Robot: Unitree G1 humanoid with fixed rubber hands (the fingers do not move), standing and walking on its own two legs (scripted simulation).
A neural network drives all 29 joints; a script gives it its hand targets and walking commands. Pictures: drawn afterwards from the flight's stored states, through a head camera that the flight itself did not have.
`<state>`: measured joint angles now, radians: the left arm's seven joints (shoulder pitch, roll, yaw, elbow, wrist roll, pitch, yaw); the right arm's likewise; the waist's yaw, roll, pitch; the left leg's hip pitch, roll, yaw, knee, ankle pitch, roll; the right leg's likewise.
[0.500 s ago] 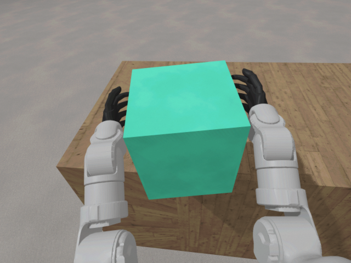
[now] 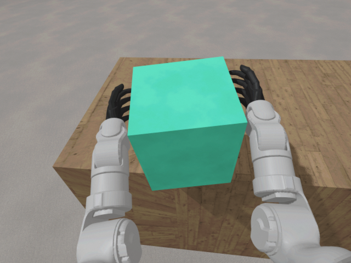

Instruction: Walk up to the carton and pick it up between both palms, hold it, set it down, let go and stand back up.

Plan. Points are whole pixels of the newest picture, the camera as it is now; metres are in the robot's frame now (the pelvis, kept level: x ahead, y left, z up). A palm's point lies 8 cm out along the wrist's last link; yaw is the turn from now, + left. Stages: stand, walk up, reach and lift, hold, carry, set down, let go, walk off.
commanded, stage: set down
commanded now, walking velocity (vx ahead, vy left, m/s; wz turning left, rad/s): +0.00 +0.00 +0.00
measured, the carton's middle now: (185, 128) +0.40 +0.00 +0.10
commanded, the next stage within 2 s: none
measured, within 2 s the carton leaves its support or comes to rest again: neither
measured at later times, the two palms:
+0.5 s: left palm (120, 126) +0.39 +0.15 +0.13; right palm (249, 112) +0.40 -0.15 +0.15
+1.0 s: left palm (120, 128) +0.40 +0.15 +0.12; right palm (244, 114) +0.42 -0.15 +0.13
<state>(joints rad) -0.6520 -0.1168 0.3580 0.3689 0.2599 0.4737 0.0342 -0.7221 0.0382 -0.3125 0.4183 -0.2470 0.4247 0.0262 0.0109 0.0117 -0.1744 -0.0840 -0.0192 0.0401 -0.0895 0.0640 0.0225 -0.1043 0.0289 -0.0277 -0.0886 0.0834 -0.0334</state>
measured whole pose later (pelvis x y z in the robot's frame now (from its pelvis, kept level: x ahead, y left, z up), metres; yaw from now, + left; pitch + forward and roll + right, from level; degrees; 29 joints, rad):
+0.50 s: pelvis +0.01 +0.00 +0.00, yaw +0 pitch +7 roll +0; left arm -0.66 -0.14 0.45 0.52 0.33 0.33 -0.01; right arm -0.69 0.08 -0.39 0.52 -0.32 0.31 0.03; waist 0.02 0.02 -0.18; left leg -0.10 -0.01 0.04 -0.09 0.06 0.02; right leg -0.12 0.03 -0.03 -0.09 0.08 -0.04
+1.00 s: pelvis +0.01 -0.01 +0.00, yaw +0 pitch +10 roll +0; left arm -0.70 -0.15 0.56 0.61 0.41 0.21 -0.05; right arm -0.73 0.11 -0.48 0.62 -0.38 0.21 0.05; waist 0.03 0.01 -0.20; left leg -0.16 -0.01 0.04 -0.09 0.06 0.02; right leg -0.18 0.04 -0.03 -0.09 0.08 -0.04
